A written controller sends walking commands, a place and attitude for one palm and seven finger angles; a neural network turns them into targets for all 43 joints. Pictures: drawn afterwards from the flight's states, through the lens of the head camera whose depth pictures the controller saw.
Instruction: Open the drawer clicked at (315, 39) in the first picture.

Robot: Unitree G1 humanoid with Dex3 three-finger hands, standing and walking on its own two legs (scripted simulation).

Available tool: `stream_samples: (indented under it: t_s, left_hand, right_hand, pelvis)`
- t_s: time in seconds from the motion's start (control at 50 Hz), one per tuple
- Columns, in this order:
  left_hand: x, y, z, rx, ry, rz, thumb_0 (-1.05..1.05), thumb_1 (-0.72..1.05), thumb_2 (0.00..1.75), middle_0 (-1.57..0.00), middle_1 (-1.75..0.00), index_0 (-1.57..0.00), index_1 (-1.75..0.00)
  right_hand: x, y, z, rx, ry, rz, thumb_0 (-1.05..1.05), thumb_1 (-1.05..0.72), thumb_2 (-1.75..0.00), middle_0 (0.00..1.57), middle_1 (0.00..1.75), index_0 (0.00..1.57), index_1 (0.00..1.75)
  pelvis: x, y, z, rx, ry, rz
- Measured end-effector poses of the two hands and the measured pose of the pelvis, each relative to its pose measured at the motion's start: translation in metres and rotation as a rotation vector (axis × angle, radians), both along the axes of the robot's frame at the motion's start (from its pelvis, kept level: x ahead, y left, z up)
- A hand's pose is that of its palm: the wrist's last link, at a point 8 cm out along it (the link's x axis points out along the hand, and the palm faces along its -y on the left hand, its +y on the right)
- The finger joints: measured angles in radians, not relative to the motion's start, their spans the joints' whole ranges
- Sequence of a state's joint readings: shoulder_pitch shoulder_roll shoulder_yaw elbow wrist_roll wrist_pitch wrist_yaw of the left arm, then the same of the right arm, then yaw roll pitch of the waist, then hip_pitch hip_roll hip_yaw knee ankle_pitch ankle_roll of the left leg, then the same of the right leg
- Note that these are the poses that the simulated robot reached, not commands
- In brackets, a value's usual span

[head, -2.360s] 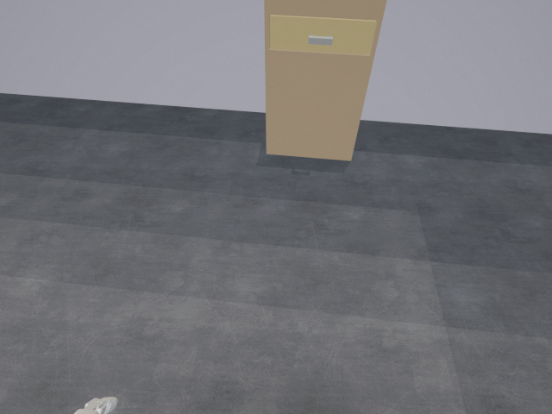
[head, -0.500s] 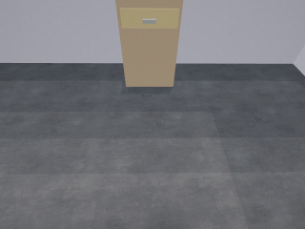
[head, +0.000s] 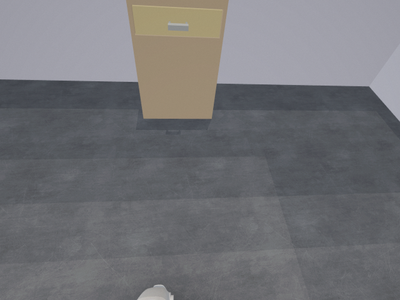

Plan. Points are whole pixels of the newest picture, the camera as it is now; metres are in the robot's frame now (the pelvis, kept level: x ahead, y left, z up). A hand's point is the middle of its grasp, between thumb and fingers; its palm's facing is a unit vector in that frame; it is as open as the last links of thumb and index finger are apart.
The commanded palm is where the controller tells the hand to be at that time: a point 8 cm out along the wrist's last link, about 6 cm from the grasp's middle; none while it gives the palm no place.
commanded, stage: walk to a spot facing it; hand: left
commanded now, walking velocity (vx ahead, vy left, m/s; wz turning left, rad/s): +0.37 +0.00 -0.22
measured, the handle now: (178, 25) +1.36 +0.26 -0.07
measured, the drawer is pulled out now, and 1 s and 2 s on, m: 0.00 0.00 0.00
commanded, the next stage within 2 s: turn to face it in 1.04 s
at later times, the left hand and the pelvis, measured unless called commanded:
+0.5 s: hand (139, 223) +0.32 +0.19 -0.16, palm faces -0.18 -0.97 -0.14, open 7.4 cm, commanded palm none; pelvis +0.21 +0.03 +0.01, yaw -10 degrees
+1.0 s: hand (171, 174) +0.48 +0.14 -0.16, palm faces -0.20 -0.96 -0.20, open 7.3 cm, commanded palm none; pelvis +0.44 -0.04 +0.01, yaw -15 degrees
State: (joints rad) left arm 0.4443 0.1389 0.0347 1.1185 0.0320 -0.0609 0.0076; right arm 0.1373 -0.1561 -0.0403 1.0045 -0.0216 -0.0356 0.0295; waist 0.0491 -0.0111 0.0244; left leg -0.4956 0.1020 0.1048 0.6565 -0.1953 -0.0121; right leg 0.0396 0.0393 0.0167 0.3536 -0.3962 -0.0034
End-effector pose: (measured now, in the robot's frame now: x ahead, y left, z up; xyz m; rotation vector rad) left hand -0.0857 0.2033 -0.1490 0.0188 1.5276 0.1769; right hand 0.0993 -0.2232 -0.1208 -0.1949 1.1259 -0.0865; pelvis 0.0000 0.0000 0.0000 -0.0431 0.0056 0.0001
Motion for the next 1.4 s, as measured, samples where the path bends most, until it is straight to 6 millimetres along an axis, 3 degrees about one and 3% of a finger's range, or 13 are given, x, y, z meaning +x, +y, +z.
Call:
stream_samples:
  t_s: [0.06,0.1,0.22,0.32,0.5,0.64,0.72,0.86,0.94,1.02,1.12,1.2,1.4]
  left_hand:
    - [0.032,0.022,-0.015,-0.011,0.026,-0.018,0.01,0.9,0.9,-0.2,-0.3,-0.2,-0.3]
    - [0.063,0.037,-0.014,-0.005,0.013,-0.055,0.01,0.9,0.9,-0.2,-0.3,-0.2,-0.3]
    - [0.186,0.073,0.004,0.031,-0.143,-0.144,0.01,0.91,0.9,-0.19,-0.3,-0.2,-0.3]
    - [0.275,0.08,0.015,0.044,-0.248,-0.187,0.01,0.91,0.9,-0.19,-0.3,-0.2,-0.3]
    - [0.404,0.04,0.016,0.007,-0.275,-0.326,0.01,0.91,0.9,-0.19,-0.3,-0.19,-0.3]
    - [0.515,-0.026,0.003,-0.023,-0.344,-0.436,0.01,0.91,0.9,-0.19,-0.3,-0.2,-0.3]
    - [0.548,-0.047,0.001,-0.014,-0.388,-0.405,0.01,0.9,0.9,-0.19,-0.3,-0.2,-0.3]
    - [0.57,-0.028,0.023,0.085,-0.313,-0.379,-0.02,0.94,0.9,-0.2,-0.3,-0.2,-0.3]
    - [0.573,-0.021,0.023,0.084,-0.233,-0.364,-0.01,0.93,0.9,-0.19,-0.3,-0.2,-0.3]
    - [0.577,-0.018,0.014,0.058,-0.16,-0.32,0.0,0.92,0.9,-0.19,-0.3,-0.2,-0.3]
    - [0.588,-0.011,-0.008,0.017,-0.042,-0.278,0.0,0.91,0.9,-0.19,-0.3,-0.2,-0.3]
    - [0.625,-0.008,-0.009,0.007,-0.006,-0.319,0.01,0.91,0.9,-0.19,-0.3,-0.2,-0.3]
    - [0.769,-0.031,0.018,0.051,-0.294,-0.322,0.01,0.91,0.9,-0.19,-0.3,-0.2,-0.3]
  right_hand:
    - [0.033,0.018,-0.004,-0.018,-0.052,-0.012,0.0,-0.91,-0.9,0.2,0.3,0.2,0.3]
    - [0.039,0.027,0.0,-0.018,-0.055,-0.047,0.0,-0.91,-0.9,0.2,0.3,0.2,0.3]
    - [0.022,0.029,0.014,-0.062,0.029,-0.192,-0.02,-0.95,-0.9,0.2,0.3,0.2,0.3]
    - [-0.005,0.038,0.013,-0.055,0.182,-0.264,-0.02,-0.94,-0.9,0.2,0.3,0.2,0.3]
    - [-0.032,0.079,0.004,0.061,0.422,-0.411,0.0,-0.91,-0.9,0.19,0.3,0.2,0.3]
    - [-0.015,0.088,-0.005,0.159,0.591,-0.502,0.0,-0.91,-0.9,0.2,0.3,0.2,0.3]
    - [0.036,0.058,-0.015,0.167,0.575,-0.509,0.01,-0.9,-0.9,0.2,0.3,0.2,0.3]
    - [0.208,-0.026,-0.015,0.071,0.222,-0.433,0.01,-0.91,-0.9,0.2,0.3,0.19,0.3]
    - [0.29,-0.062,-0.006,0.011,0.09,-0.392,0.02,-0.94,-0.9,0.19,0.3,0.19,0.3]
    - [0.366,-0.075,0.003,-0.019,0.019,-0.325,0.01,-0.94,-0.9,0.19,0.3,0.19,0.3]
    - [0.452,-0.07,0.001,-0.056,-0.048,-0.266,0.01,-0.92,-0.9,0.19,0.3,0.19,0.3]
    - [0.474,-0.054,0.003,-0.044,-0.068,-0.301,0.0,-0.92,-0.9,0.19,0.3,0.19,0.3]
    - [0.435,-0.048,-0.002,-0.006,0.189,-0.351,-0.02,-0.95,-0.9,0.2,0.3,0.2,0.3]
  pelvis:
    - [0.029,0.018,-0.011,0.011,-0.013,-0.024]
    - [0.045,0.026,-0.007,0.014,-0.024,-0.05]
    - [0.092,0.044,0.012,0.019,-0.024,-0.091]
    - [0.132,0.048,0.017,0.028,-0.018,-0.12]
    - [0.208,0.033,0.012,0.035,-0.014,-0.181]
    - [0.28,-0.004,-0.007,0.028,-0.003,-0.225]
    - [0.317,-0.028,-0.01,0.031,-0.019,-0.246]
    - [0.375,-0.044,0.009,0.025,-0.014,-0.264]
    - [0.413,-0.045,0.012,0.019,-0.011,-0.265]
    - [0.453,-0.043,0.008,0.01,-0.015,-0.262]
    - [0.511,-0.033,-0.007,0.004,-0.028,-0.275]
    - [0.54,-0.029,-0.004,0.016,-0.052,-0.313]
    - [0.575,-0.04,0.012,0.031,-0.029,-0.22]
